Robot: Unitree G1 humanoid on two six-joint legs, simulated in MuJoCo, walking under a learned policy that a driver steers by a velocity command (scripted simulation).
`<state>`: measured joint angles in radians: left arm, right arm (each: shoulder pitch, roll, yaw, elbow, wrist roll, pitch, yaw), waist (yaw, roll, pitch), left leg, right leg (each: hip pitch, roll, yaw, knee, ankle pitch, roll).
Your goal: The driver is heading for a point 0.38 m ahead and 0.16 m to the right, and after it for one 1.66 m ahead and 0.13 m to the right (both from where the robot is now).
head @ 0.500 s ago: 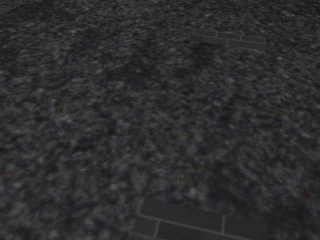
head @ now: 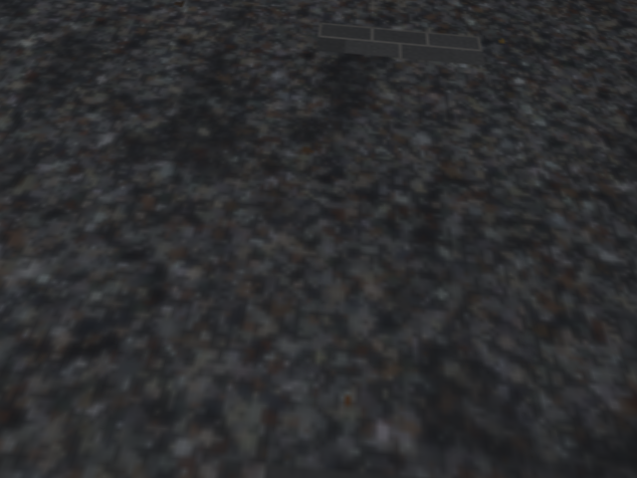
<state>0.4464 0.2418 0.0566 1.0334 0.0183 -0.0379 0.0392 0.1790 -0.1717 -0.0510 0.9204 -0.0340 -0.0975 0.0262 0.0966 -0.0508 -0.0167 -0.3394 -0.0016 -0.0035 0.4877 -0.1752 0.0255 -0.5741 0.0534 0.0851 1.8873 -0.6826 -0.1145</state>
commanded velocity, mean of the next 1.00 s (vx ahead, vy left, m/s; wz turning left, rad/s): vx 0.50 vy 0.00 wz -0.28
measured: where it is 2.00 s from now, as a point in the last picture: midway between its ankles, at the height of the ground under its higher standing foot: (399, 350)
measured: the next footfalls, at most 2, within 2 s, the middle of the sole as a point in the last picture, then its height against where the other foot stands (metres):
right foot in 0.36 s outside the picture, level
left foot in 0.90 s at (356, 418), level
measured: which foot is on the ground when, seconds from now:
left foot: down 0.00-0.36, up 0.38-0.88, down 0.90-1.00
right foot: up 0.00-0.34, down 0.36-0.92, up 0.94-1.00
